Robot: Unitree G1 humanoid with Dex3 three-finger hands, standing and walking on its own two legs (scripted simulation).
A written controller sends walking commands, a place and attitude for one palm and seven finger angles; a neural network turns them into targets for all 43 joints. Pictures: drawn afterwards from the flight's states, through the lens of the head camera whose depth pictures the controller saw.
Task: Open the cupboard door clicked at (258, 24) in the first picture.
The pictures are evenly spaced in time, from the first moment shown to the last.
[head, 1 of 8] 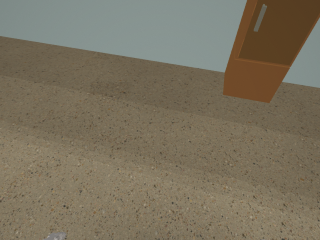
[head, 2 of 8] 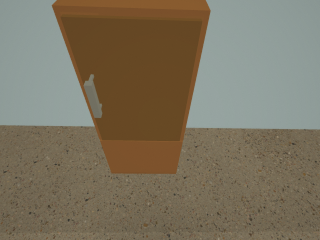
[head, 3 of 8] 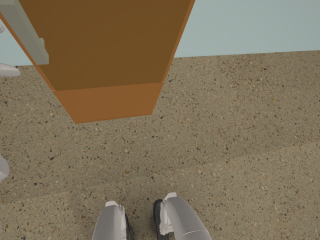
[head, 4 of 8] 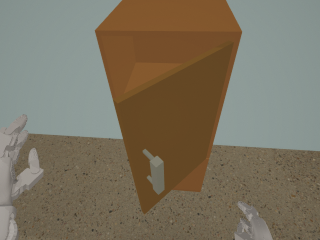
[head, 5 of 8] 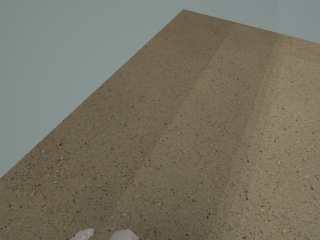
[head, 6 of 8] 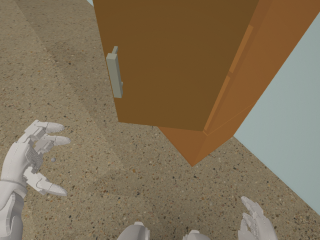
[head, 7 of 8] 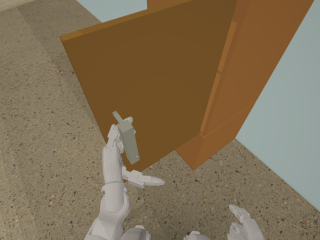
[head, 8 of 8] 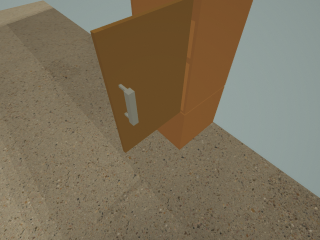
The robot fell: no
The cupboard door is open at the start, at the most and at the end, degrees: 0 92 91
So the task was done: yes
